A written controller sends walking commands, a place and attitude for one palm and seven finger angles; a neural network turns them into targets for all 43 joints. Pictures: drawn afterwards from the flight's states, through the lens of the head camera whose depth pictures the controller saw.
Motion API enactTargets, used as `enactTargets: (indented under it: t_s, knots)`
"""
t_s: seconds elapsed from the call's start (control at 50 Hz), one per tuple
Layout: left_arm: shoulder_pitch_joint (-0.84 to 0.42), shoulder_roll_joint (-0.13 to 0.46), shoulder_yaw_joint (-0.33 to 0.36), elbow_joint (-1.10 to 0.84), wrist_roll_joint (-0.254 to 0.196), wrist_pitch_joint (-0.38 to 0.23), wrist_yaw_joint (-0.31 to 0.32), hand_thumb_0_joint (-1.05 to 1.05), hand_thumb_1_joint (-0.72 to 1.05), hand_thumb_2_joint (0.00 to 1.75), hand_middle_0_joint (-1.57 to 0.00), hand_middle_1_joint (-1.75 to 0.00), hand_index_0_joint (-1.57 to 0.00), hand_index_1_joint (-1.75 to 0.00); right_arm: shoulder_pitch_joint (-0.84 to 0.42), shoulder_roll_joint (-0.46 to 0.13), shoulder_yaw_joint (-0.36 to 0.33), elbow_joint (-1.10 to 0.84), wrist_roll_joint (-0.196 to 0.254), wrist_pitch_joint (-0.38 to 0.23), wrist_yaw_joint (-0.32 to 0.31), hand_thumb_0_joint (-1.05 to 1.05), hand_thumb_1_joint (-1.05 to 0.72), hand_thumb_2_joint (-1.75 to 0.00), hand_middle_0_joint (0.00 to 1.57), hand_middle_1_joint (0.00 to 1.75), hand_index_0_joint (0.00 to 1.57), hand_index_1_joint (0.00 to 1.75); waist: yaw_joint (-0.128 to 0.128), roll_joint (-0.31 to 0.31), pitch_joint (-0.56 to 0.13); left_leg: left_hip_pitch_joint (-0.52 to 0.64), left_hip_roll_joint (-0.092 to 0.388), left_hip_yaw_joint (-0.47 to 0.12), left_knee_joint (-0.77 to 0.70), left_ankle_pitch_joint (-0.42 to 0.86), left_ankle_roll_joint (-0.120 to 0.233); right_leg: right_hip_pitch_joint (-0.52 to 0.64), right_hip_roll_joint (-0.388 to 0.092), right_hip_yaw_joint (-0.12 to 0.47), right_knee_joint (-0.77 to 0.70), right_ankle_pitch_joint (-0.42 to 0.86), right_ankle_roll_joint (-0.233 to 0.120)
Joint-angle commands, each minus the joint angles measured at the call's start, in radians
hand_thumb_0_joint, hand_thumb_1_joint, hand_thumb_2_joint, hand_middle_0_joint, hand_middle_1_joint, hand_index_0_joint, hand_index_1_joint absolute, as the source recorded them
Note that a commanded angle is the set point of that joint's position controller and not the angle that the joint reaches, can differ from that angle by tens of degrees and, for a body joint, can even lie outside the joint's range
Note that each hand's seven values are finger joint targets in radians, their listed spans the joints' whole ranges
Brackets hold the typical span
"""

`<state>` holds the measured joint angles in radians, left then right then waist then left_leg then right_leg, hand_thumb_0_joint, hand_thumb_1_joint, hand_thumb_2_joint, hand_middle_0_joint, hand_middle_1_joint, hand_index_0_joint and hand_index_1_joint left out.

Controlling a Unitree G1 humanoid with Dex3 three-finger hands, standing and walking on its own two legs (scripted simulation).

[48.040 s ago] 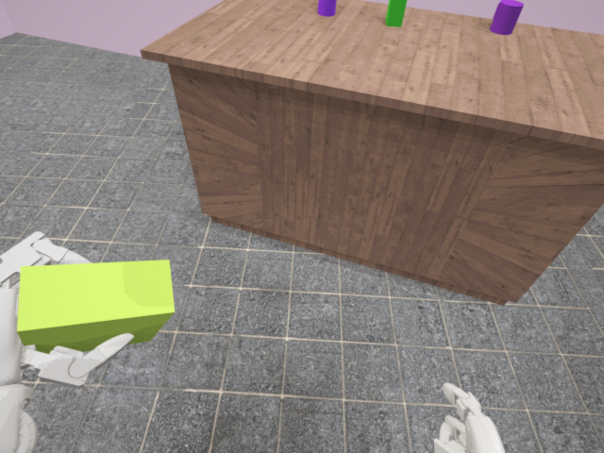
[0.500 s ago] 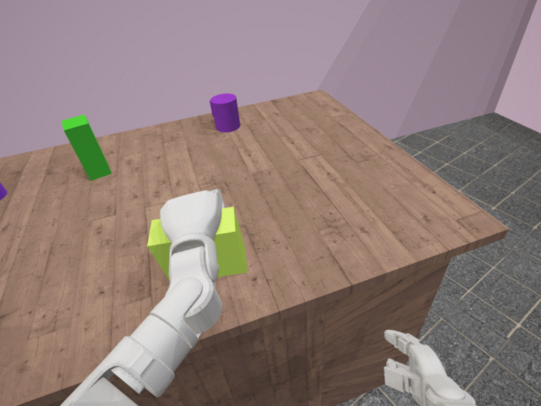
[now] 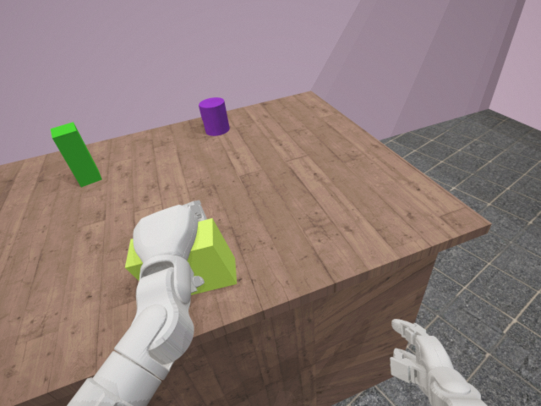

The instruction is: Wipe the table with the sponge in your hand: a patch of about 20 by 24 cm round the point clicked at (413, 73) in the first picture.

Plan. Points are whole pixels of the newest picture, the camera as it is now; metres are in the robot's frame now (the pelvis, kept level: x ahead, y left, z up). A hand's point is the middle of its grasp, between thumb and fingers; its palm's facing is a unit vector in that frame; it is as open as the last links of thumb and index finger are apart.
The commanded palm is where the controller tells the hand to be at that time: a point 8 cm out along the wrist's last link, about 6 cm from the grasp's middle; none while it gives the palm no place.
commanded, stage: slide back across to the middle lane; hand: left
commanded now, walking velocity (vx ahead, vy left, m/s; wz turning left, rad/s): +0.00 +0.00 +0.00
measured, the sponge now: (190, 268) +0.31 +0.18 +0.07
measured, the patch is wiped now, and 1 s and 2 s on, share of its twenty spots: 0.85 0.95 0.95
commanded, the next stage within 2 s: wipe forward along the middle lane in 0.46 s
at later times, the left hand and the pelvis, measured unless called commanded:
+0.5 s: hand (137, 264) +0.27 +0.23 +0.13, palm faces +0.18 -0.25 -0.95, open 9.6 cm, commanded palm +0.23 +0.23 +0.18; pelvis -0.01 +0.01 +0.00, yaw -1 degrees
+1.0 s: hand (137, 253) +0.30 +0.25 +0.11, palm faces +0.06 -0.08 -1.00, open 9.6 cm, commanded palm +0.28 +0.25 +0.16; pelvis -0.01 +0.02 +0.00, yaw +1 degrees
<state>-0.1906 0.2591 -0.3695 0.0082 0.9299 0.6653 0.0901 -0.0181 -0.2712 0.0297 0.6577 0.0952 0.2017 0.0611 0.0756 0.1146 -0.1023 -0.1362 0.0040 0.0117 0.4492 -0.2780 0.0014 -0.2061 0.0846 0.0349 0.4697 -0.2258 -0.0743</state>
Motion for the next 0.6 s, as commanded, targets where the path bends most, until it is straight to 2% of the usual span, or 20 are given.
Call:
enactTargets:
  t_s: [0.0,0.04,0.06,0.1,0.12,0.14,0.18,0.22,0.24,0.3,0.34,0.38,0.4,0.42,0.44,0.46,0.5,0.54,0.56,0.58]
  knots:
    - [-0.088,0.07,0.073,-0.153,-0.028,0.011,-0.035,0.0,0.1,1.3,-1.2,-1.6,-1.2,-1.6,-0.273,-0.063,-0.022,-0.202,-0.003,-0.062,-0.01,0.0,-0.9,-0.9,0.2,0.3,0.2,0.3,0.021,-0.215,-0.089,-0.047,-0.045,0.011,-0.024,0.219,0.053,0.141,-0.048,0.104,-0.095,0.22,0.015]
    - [-0.072,0.147,0.145,-0.206,-0.025,0.003,-0.034,0.0,0.1,1.3,-1.2,-1.6,-1.2,-1.6,-0.276,-0.067,-0.021,-0.205,-0.007,-0.06,-0.017,0.0,-0.9,-0.9,0.2,0.3,0.2,0.3,0.032,-0.177,-0.096,-0.035,-0.046,0.001,-0.028,0.219,0.051,0.142,-0.043,0.132,-0.1,0.202,0.007]
    - [-0.082,0.116,0.113,-0.214,-0.023,0.003,-0.036,0.0,0.1,1.3,-1.2,-1.6,-1.2,-1.6,-0.273,-0.063,-0.019,-0.21,-0.008,-0.06,-0.019,0.0,-0.9,-0.9,0.2,0.3,0.2,0.3,0.026,-0.179,-0.105,-0.036,-0.045,0.008,-0.027,0.22,0.054,0.148,-0.048,0.113,-0.092,0.197,0.011]
    - [-0.065,0.136,0.138,-0.213,-0.026,-0.003,-0.038,0.0,0.1,1.3,-1.2,-1.6,-1.2,-1.6,-0.268,-0.063,-0.019,-0.201,-0.008,-0.061,-0.025,0.0,-0.9,-0.9,0.2,0.3,0.2,0.3,0.024,-0.202,-0.083,-0.039,-0.042,0.003,-0.028,0.222,0.05,0.141,-0.046,0.125,-0.1,0.203,0.011]
    - [-0.06,0.157,0.157,-0.246,-0.026,-0.008,-0.038,0.0,0.1,1.3,-1.2,-1.6,-1.2,-1.6,-0.268,-0.065,-0.019,-0.204,-0.011,-0.06,-0.027,0.0,-0.9,-0.9,0.2,0.3,0.2,0.3,0.028,-0.186,-0.102,-0.031,-0.043,0.003,-0.029,0.233,0.051,0.153,-0.045,0.127,-0.094,0.221,0.009]
    - [-0.049,0.208,0.206,-0.281,-0.027,-0.013,-0.036,0.0,0.1,1.3,-1.2,-1.6,-1.2,-1.6,-0.272,-0.067,-0.019,-0.209,-0.013,-0.062,-0.03,0.0,-0.9,-0.9,0.2,0.3,0.2,0.3,0.039,-0.167,-0.11,-0.023,-0.045,-0.004,-0.028,0.24,0.051,0.158,-0.042,0.144,-0.093,0.225,0.004]
    - [-0.036,0.171,0.175,-0.302,-0.031,-0.016,-0.039,0.0,0.1,1.3,-1.2,-1.6,-1.2,-1.6,-0.268,-0.061,-0.016,-0.212,-0.014,-0.062,-0.031,0.0,-0.9,-0.9,0.2,0.3,0.2,0.3,0.035,-0.169,-0.122,-0.022,-0.041,-0.001,-0.031,0.267,0.051,0.176,-0.043,0.12,-0.074,0.274,0.004]
    - [-0.016,0.208,0.211,-0.323,-0.037,-0.019,-0.04,0.0,0.1,1.3,-1.2,-1.6,-1.2,-1.6,-0.27,-0.064,-0.016,-0.211,-0.016,-0.059,-0.036,0.0,-0.9,-0.9,0.2,0.3,0.2,0.3,0.037,-0.163,-0.113,-0.025,-0.04,-0.004,-0.034,0.259,0.049,0.176,-0.043,0.136,-0.082,0.259,0.003]
    - [-0.016,0.248,0.25,-0.357,-0.041,-0.022,-0.04,0.0,0.1,1.3,-1.2,-1.6,-1.2,-1.6,-0.271,-0.066,-0.016,-0.215,-0.016,-0.058,-0.038,0.0,-0.9,-0.9,0.2,0.3,0.2,0.3,0.042,-0.145,-0.108,-0.019,-0.04,-0.011,-0.038,0.255,0.049,0.169,-0.04,0.149,-0.085,0.242,-0.001]
    - [0.013,0.225,0.233,-0.371,-0.051,-0.022,-0.046,0.0,0.1,1.3,-1.2,-1.6,-1.2,-1.6,-0.27,-0.064,-0.014,-0.217,-0.018,-0.06,-0.044,0.0,-0.9,-0.9,0.2,0.3,0.2,0.3,0.04,-0.146,-0.095,-0.019,-0.037,-0.012,-0.041,0.261,0.049,0.165,-0.041,0.131,-0.084,0.24,-0.001]
    - [-0.02,0.283,0.279,-0.398,-0.05,-0.021,-0.05,0.0,0.1,1.3,-1.2,-1.6,-1.2,-1.6,-0.269,-0.072,-0.013,-0.216,-0.019,-0.06,-0.052,0.0,-0.9,-0.9,0.2,0.3,0.2,0.3,0.038,-0.13,-0.081,-0.011,-0.035,-0.022,-0.049,0.244,0.05,0.143,-0.036,0.149,-0.098,0.189,-0.006]
    - [-0.056,0.241,0.233,-0.385,-0.049,-0.014,-0.057,0.0,0.1,1.3,-1.2,-1.6,-1.2,-1.6,-0.27,-0.068,-0.013,-0.218,-0.016,-0.065,-0.059,0.0,-0.9,-0.9,0.2,0.3,0.2,0.3,0.028,-0.126,-0.062,-0.01,-0.033,-0.019,-0.052,0.224,0.053,0.119,-0.04,0.127,-0.106,0.141,-0.003]
    - [-0.063,0.248,0.236,-0.361,-0.046,-0.013,-0.061,0.0,0.1,1.3,-1.2,-1.6,-1.2,-1.6,-0.265,-0.072,-0.013,-0.208,-0.016,-0.068,-0.062,0.0,-0.9,-0.9,0.2,0.3,0.2,0.3,0.023,-0.128,-0.037,-0.009,-0.029,-0.025,-0.057,0.214,0.051,0.097,-0.037,0.125,-0.117,0.116,-0.006]
    - [-0.076,0.239,0.225,-0.362,-0.044,-0.013,-0.067,0.0,0.1,1.3,-1.2,-1.6,-1.2,-1.6,-0.266,-0.074,-0.013,-0.209,-0.015,-0.073,-0.065,0.0,-0.9,-0.9,0.2,0.3,0.2,0.3,0.022,-0.122,-0.043,-0.003,-0.03,-0.027,-0.059,0.209,0.053,0.094,-0.037,0.119,-0.118,0.106,-0.005]
    - [-0.1,0.266,0.241,-0.385,-0.042,-0.018,-0.07,0.0,0.1,1.3,-1.2,-1.6,-1.2,-1.6,-0.266,-0.075,-0.011,-0.217,-0.013,-0.081,-0.068,0.0,-0.9,-0.9,0.2,0.3,0.2,0.3,0.023,-0.108,-0.048,0.004,-0.03,-0.034,-0.067,0.198,0.053,0.088,-0.033,0.129,-0.122,0.08,-0.009]
    - [-0.111,0.238,0.211,-0.374,-0.034,-0.02,-0.072,0.0,0.1,1.3,-1.2,-1.6,-1.2,-1.6,-0.266,-0.072,-0.012,-0.216,-0.013,-0.087,-0.069,0.0,-0.9,-0.9,0.2,0.3,0.2,0.3,0.023,-0.09,-0.054,0.003,-0.03,-0.031,-0.069,0.19,0.054,0.088,-0.036,0.109,-0.116,0.066,-0.009]
    - [-0.105,0.209,0.183,-0.345,-0.03,-0.029,-0.081,0.0,0.1,1.3,-1.2,-1.6,-1.2,-1.6,-0.256,-0.076,-0.011,-0.209,-0.013,-0.095,-0.072,0.0,-0.9,-0.9,0.2,0.3,0.2,0.3,0.02,-0.116,-0.06,0.004,-0.026,-0.039,-0.08,0.185,0.052,0.086,-0.033,0.089,-0.115,0.057,-0.008]
    - [-0.12,0.26,0.222,-0.364,-0.018,-0.041,-0.081,0.0,0.1,1.3,-1.2,-1.6,-1.2,-1.6,-0.259,-0.079,-0.01,-0.215,-0.015,-0.103,-0.075,0.0,-0.9,-0.9,0.2,0.3,0.2,0.3,0.031,-0.099,-0.089,0.007,-0.027,-0.045,-0.088,0.18,0.051,0.104,-0.029,0.103,-0.11,0.051,-0.013]
    - [-0.159,0.22,0.182,-0.349,-0.008,-0.045,-0.081,0.0,0.1,1.3,-1.2,-1.6,-1.2,-1.6,-0.253,-0.074,-0.01,-0.213,-0.015,-0.108,-0.076,0.0,-0.9,-0.9,0.2,0.3,0.2,0.3,0.024,-0.117,-0.102,0.004,-0.026,-0.041,-0.087,0.188,0.053,0.11,-0.032,0.081,-0.099,0.066,-0.011]
    - [-0.156,0.222,0.182,-0.31,-0.002,-0.047,-0.078,0.0,0.1,1.3,-1.2,-1.6,-1.2,-1.6,-0.246,-0.076,-0.011,-0.202,-0.015,-0.109,-0.077,0.0,-0.9,-0.9,0.2,0.3,0.2,0.3,0.02,-0.126,-0.086,-0.001,-0.023,-0.044,-0.091,0.179,0.049,0.099,-0.03,0.078,-0.102,0.06,-0.012]
